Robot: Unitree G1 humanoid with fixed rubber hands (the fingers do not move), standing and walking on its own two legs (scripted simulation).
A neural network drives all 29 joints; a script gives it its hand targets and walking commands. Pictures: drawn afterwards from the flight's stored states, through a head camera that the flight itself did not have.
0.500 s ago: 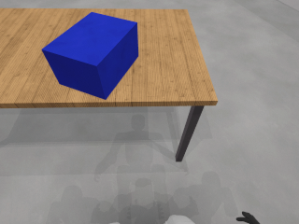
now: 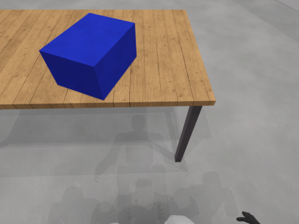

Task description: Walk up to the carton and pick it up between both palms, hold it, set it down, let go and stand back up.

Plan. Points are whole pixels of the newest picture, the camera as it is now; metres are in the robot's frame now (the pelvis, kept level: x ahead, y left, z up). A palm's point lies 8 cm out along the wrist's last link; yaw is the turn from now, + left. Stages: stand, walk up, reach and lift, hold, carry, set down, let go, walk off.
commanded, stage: walk up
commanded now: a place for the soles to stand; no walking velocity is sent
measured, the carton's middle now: (96, 54) +0.73 +0.21 +0.02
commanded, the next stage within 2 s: none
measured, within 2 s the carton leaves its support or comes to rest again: neither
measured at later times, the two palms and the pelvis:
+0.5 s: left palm out of the picture +0.08 +0.29 -0.11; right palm out of the picture +0.08 -0.30 -0.11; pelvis +0.00 +0.00 +0.00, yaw -2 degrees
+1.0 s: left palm out of the picture +0.08 +0.28 -0.10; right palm out of the picture +0.06 -0.31 -0.11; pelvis -0.01 -0.01 +0.01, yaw -3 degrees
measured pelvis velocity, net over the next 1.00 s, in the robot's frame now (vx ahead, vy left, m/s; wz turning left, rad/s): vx -0.01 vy -0.01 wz -0.06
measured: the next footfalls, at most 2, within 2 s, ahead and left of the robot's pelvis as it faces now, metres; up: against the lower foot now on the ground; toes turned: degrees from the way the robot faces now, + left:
right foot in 1.36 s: +0.06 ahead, -0.14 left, +0.00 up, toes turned +0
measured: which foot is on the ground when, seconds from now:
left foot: down 0.00-1.00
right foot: down 0.00-1.00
